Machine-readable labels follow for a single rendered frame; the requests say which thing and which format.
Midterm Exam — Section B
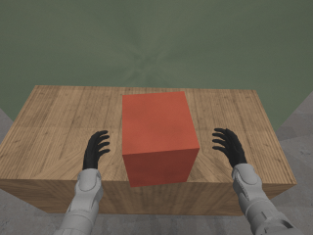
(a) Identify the robot left forearm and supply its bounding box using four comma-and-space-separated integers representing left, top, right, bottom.
52, 168, 104, 235

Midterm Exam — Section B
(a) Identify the pedestal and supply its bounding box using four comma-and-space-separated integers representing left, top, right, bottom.
0, 85, 297, 216

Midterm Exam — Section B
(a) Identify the robot right forearm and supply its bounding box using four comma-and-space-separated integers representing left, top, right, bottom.
231, 163, 304, 235

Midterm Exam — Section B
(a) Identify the carton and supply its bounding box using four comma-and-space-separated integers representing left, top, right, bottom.
122, 91, 200, 188

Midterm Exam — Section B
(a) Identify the robot right hand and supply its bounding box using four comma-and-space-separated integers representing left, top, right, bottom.
212, 128, 247, 168

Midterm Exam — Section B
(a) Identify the robot left hand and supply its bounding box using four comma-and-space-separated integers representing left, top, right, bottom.
82, 130, 110, 170

